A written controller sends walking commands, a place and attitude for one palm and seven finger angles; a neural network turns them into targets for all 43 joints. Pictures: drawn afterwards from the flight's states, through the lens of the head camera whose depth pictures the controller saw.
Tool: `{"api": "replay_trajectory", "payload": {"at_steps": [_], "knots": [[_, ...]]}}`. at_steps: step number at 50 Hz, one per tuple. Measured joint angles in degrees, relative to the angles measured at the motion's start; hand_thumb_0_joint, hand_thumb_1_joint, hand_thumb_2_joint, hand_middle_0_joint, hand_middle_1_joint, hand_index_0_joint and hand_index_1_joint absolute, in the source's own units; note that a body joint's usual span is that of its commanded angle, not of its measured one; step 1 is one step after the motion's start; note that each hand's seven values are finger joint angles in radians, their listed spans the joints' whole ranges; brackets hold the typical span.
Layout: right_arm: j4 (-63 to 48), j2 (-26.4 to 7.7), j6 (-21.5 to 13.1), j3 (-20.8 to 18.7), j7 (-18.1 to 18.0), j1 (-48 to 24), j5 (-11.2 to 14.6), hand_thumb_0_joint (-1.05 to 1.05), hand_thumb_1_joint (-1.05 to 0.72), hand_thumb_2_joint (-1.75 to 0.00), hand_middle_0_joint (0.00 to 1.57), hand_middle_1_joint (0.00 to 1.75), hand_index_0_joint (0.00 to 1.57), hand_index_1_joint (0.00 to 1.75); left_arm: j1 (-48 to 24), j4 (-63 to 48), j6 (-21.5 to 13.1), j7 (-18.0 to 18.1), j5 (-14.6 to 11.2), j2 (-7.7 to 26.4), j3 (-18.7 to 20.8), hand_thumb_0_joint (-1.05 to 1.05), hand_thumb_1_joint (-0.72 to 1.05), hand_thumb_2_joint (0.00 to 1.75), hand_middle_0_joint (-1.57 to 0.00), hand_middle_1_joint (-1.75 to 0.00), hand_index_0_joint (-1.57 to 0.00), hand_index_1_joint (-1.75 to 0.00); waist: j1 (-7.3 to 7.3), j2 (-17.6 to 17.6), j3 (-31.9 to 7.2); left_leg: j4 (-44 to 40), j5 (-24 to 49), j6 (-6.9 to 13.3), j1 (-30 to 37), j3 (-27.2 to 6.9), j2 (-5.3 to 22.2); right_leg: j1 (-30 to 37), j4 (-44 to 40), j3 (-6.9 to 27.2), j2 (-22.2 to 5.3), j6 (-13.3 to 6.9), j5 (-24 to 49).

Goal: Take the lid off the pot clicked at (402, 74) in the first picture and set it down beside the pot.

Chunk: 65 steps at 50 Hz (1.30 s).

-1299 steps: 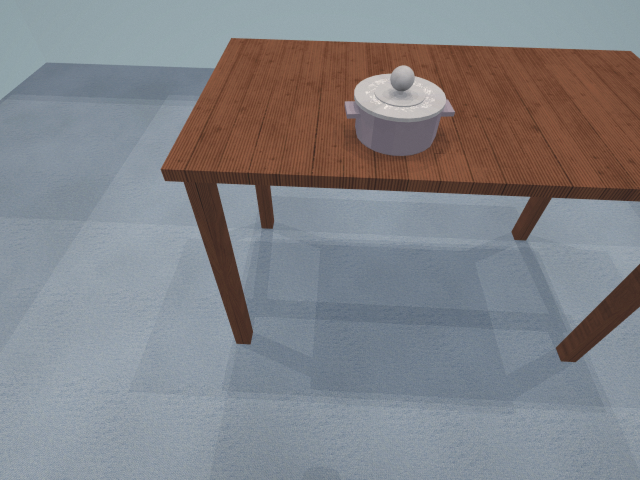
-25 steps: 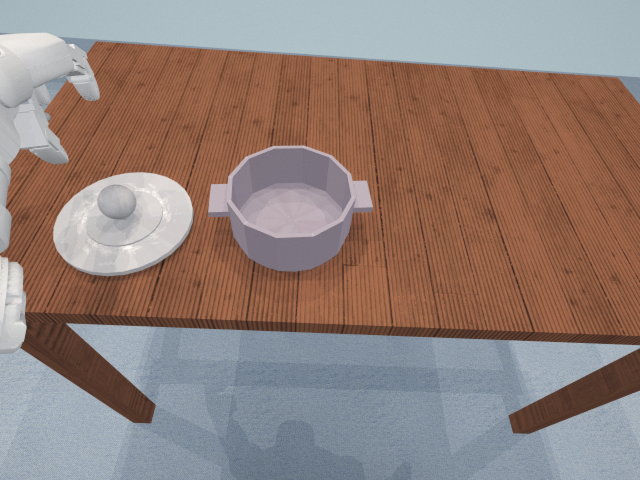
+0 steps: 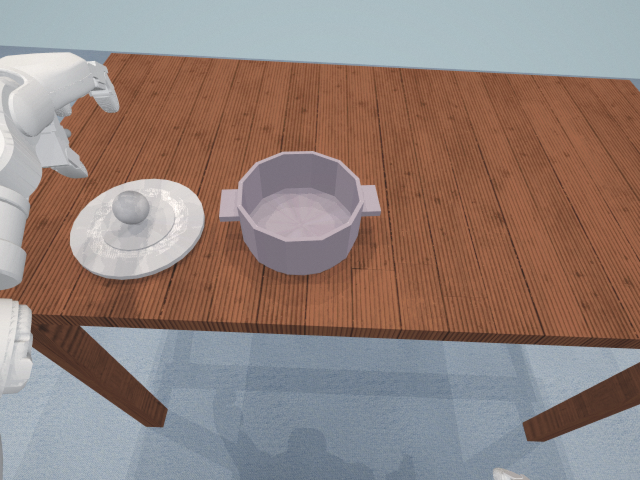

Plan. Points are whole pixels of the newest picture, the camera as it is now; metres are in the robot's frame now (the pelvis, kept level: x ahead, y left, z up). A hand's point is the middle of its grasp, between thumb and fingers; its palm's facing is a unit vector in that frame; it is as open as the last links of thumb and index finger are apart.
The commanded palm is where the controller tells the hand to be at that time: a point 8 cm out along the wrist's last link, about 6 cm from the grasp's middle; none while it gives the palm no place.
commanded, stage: draw the hand back to the body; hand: left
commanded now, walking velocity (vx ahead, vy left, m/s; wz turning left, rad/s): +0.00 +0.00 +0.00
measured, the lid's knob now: (131, 207) +0.47 +0.26 +0.06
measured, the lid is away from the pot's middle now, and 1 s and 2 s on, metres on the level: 0.24 0.24 0.24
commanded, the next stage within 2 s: step back with the hand held close in 1.98 s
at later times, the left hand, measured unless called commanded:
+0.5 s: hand (94, 131) +0.38 +0.21 +0.25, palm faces +0.32 -0.92 -0.22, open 10.9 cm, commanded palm +0.33 +0.26 +0.25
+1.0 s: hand (114, 192) +0.32 +0.17 +0.24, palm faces +0.47 -0.85 -0.22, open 8.6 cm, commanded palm +0.26 +0.21 +0.24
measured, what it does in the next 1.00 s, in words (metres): shifts its weight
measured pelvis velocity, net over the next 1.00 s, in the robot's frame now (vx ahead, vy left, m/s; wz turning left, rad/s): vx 0.02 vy -0.10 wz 0.02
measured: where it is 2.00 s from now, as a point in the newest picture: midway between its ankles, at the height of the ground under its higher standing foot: outside the picture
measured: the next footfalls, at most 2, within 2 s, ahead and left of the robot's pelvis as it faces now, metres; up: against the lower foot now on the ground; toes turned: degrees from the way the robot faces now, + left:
none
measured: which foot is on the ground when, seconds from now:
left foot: down 0.00-1.00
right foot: down 0.00-1.00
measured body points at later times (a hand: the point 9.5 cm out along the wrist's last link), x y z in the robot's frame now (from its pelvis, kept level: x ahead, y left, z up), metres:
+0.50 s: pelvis -0.01 -0.03 +0.01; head +0.00 -0.01 +0.46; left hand +0.36 +0.26 +0.26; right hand +0.16 -0.25 -0.08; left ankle +0.01 +0.03 -0.74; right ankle -0.02 -0.18 -0.74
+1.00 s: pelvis +0.02 -0.10 +0.01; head +0.01 -0.12 +0.45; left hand +0.29 +0.22 +0.25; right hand +0.20 -0.34 -0.09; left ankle +0.01 +0.03 -0.74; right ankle -0.02 -0.19 -0.74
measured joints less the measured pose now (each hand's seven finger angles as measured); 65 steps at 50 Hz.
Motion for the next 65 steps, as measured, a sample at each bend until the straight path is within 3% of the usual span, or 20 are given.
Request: {"api": "replay_trajectory", "payload": {"at_steps": [3, 11, 12, 14, 16, 17, 19, 22, 26, 32, 40, 48, 65], "knots": [[-0.6, -0.1, 0.0, 0.3, 0.1, -1.0, 0.1, 0.00, -0.90, -0.90, 0.20, 0.30, 0.20, 0.30, 2.9, -3.3, 0.2, 0.0, -1.1, -0.1, 1.1, 0.00, -0.05, 0.74, -0.40, -0.78, -0.40, -0.78, 0.57, 0.2, 0.2, -0.1, 0.3, 0.0, 0.5, -0.3, -0.2, 0.5, 0.0, -0.1, -0.1, 0.0, -0.1], [-1.3, -0.1, 0.4, 0.5, 0.5, -4.2, 0.6, 0.00, -0.91, -0.90, 0.20, 0.30, 0.20, 0.30, 7.7, -11.4, 2.0, -0.2, -2.9, -1.3, -1.0, 0.00, -0.05, 0.74, -0.40, -0.78, -0.40, -0.78, 3.27, 0.4, 0.6, -0.1, 1.1, -0.3, 1.4, -1.7, -0.7, 1.7, 0.7, -1.2, -0.3, -0.5, -0.3], [-1.8, 0.0, -0.5, 0.3, 0.2, -4.1, 0.6, 0.01, -0.91, -0.90, 0.20, 0.30, 0.20, 0.30, 8.1, -11.3, 1.6, 2.0, -10.5, -2.6, 0.9, 0.00, -0.05, 0.74, -0.40, -0.78, -0.40, -0.78, 3.90, 0.5, 1.4, -0.2, 1.2, -0.4, 2.2, -1.9, -0.7, 2.5, 0.7, -1.3, -0.2, -1.0, -0.4], [-2.5, 0.7, -3.5, 0.7, -0.8, -3.6, 0.2, 0.01, -0.91, -0.90, 0.20, 0.30, 0.20, 0.30, 10.1, -11.7, -1.8, 10.1, -27.3, -6.5, 5.0, 0.00, -0.05, 0.74, -0.41, -0.78, -0.41, -0.78, 5.14, 0.2, 3.5, -1.5, 1.6, -1.0, 5.0, -2.1, -0.8, 4.8, 0.7, 0.1, 0.6, -2.1, -1.6], [-2.1, 1.6, -5.8, 2.4, -1.6, -3.8, -0.1, 0.01, -0.91, -0.90, 0.20, 0.30, 0.20, 0.30, 13.7, -14.0, -4.9, 17.8, -39.2, -10.6, 8.7, 0.00, -0.05, 0.74, -0.41, -0.78, -0.41, -0.78, 5.55, -0.9, 4.6, -2.7, 2.0, -1.1, 7.4, -2.1, -0.9, 6.7, 0.1, 1.6, 1.0, -2.1, -0.6], [-1.6, 2.2, -6.5, 3.2, -1.8, -4.1, -0.4, 0.01, -0.91, -0.90, 0.20, 0.30, 0.20, 0.30, 15.4, -15.2, -6.0, 21.0, -43.3, -12.3, 10.3, 0.00, -0.05, 0.74, -0.41, -0.78, -0.41, -0.78, 5.58, -1.5, 4.8, -2.9, 2.0, -1.2, 8.2, -1.9, -0.7, 7.5, -0.2, 1.9, 1.2, -1.6, -0.5], [-0.6, 3.3, -8.1, 4.3, -2.1, -4.5, -0.9, 0.01, -0.91, -0.90, 0.20, 0.30, 0.20, 0.30, 17.6, -17.1, -7.1, 26.0, -48.6, -15.0, 12.4, 0.00, -0.05, 0.74, -0.41, -0.78, -0.40, -0.78, 5.49, -2.7, 5.1, -3.2, 1.7, -1.6, 9.5, -1.7, -0.2, 8.7, -0.6, 2.1, 1.7, -1.1, -0.5], [0.5, 4.3, -10.7, 4.9, -2.3, -4.7, -1.5, 0.01, -0.90, -0.90, 0.20, 0.30, 0.20, 0.30, 19.9, -20.1, -7.8, 31.0, -52.6, -17.5, 15.0, 0.00, -0.03, 0.74, -0.40, -0.77, -0.40, -0.77, 4.95, -3.6, 5.8, -3.3, 1.4, -2.4, 10.9, -1.8, 0.4, 10.0, -0.8, 2.2, 2.3, -1.5, -0.6], [1.5, 4.2, -12.7, 4.4, -2.0, -4.4, -2.2, 0.01, -0.90, -0.90, 0.20, 0.30, 0.20, 0.30, 24.4, -24.9, -8.8, 34.1, -55.2, -18.2, 19.0, 0.00, 0.01, 0.75, -0.39, -0.74, -0.38, -0.75, 4.08, -3.2, 5.9, -3.2, 0.7, -3.1, 12.0, -1.4, 1.3, 11.1, -1.3, 2.7, 3.0, -0.6, -0.4], [3.6, 2.3, -12.6, 2.3, -1.5, -3.2, -2.2, 0.01, -0.90, -0.90, 0.20, 0.30, 0.20, 0.30, 32.4, -31.6, -8.9, 35.3, -57.2, -18.3, 22.8, 0.00, 0.13, 0.77, -0.36, -0.69, -0.36, -0.69, 3.99, -1.8, 5.2, -2.9, -0.4, -4.3, 13.1, -1.4, 2.3, 12.1, -1.1, 2.8, 3.9, 0.9, -1.1], [5.4, 0.2, -11.5, 0.7, -2.3, -3.4, -1.6, 0.01, -0.90, -0.90, 0.20, 0.30, 0.20, 0.30, 39.9, -35.7, -7.4, 35.9, -58.7, -18.5, 25.6, 0.01, 0.31, 0.80, -0.32, -0.59, -0.32, -0.60, 4.72, -0.5, 4.9, -2.6, -1.4, -6.1, 14.5, -2.5, 3.8, 13.4, -0.5, 1.8, 5.5, -0.9, -2.3], [5.0, 0.2, -11.9, 0.4, -2.8, -6.4, -1.4, 0.01, -0.90, -0.90, 0.20, 0.30, 0.20, 0.30, 45.4, -39.7, -7.2, 36.0, -60.0, -19.8, 26.6, 0.01, 0.50, 0.83, -0.29, -0.50, -0.28, -0.50, 5.42, 0.3, 4.9, -2.8, -1.7, -7.5, 15.6, -3.4, 4.9, 14.3, -0.1, 1.0, 6.7, -2.5, -3.0], [4.0, 2.0, -12.5, 0.9, -3.2, -9.7, -2.2, 0.01, -0.90, -0.90, 0.20, 0.30, 0.20, 0.30, 57.5, -50.9, -8.0, 35.6, -61.5, -23.0, 27.4, 0.02, 0.85, 0.89, -0.22, -0.32, -0.21, -0.32, 7.44, 1.0, 5.2, -4.1, -1.2, -8.0, 17.4, -3.9, 5.5, 16.1, -1.2, 0.5, 7.3, -3.4, -2.6]]}}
